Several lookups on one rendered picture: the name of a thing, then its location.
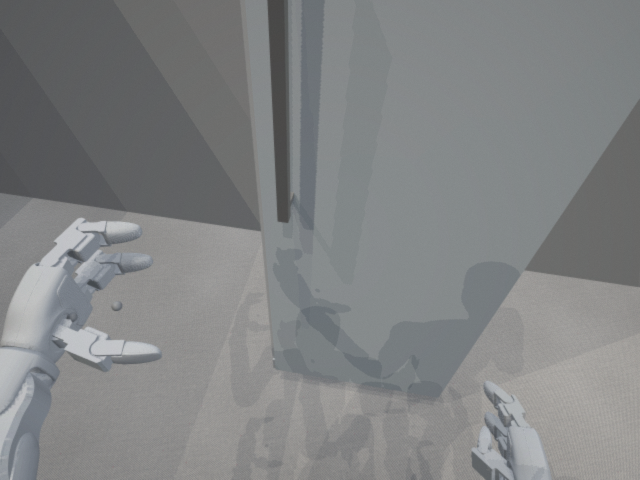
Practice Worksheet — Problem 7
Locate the robot right hand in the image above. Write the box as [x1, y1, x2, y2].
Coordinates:
[472, 381, 552, 480]

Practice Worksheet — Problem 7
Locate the handle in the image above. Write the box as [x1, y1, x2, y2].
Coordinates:
[267, 0, 294, 223]

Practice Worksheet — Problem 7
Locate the robot left hand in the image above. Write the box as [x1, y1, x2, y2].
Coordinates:
[0, 218, 162, 372]

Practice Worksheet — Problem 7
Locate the robot left forearm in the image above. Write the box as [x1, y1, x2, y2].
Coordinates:
[0, 347, 60, 480]

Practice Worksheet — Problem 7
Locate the fridge door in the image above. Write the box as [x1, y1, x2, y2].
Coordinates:
[245, 0, 640, 398]

